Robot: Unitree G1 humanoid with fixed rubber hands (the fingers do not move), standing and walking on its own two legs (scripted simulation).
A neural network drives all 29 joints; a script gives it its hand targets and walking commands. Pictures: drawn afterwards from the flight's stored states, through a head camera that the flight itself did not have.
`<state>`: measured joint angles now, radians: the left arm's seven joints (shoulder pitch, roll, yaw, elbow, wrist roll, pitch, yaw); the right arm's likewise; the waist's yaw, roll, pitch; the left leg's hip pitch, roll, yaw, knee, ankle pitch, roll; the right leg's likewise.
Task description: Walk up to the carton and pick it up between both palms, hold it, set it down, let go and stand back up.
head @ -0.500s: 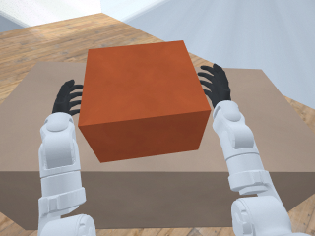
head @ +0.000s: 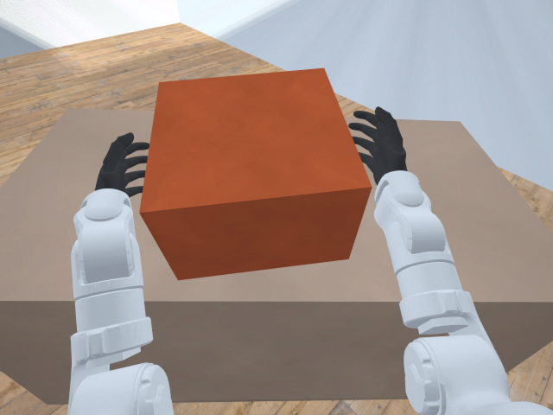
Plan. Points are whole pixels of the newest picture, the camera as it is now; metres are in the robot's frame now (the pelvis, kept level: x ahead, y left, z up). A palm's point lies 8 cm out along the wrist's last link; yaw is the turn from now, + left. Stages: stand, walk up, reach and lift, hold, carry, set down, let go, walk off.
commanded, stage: hold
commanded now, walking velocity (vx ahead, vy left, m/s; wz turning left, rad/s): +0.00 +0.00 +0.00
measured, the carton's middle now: (253, 170) +0.45 +0.01 +0.13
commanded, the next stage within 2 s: none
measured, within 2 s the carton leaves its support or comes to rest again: neither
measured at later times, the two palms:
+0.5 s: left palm (114, 194) +0.35 +0.19 +0.18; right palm (389, 168) +0.36 -0.18 +0.20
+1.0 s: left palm (113, 201) +0.34 +0.19 +0.17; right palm (388, 174) +0.35 -0.17 +0.19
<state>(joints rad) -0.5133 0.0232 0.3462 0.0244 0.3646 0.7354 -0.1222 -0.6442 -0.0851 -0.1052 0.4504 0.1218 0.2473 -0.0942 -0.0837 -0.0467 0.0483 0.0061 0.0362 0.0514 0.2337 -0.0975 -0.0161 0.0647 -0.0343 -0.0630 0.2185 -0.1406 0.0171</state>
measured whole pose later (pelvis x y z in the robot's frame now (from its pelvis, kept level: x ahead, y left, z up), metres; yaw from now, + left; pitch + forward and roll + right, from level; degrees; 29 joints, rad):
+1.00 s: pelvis +0.00 +0.00 +0.00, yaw +0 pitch -8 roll +0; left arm -0.47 0.02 0.32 -0.02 0.34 0.74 -0.11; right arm -0.60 -0.08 -0.10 0.39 0.14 0.26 -0.10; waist -0.09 -0.05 0.05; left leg 0.00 0.04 0.04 0.25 -0.10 -0.02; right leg 0.06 -0.03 -0.07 0.23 -0.14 0.01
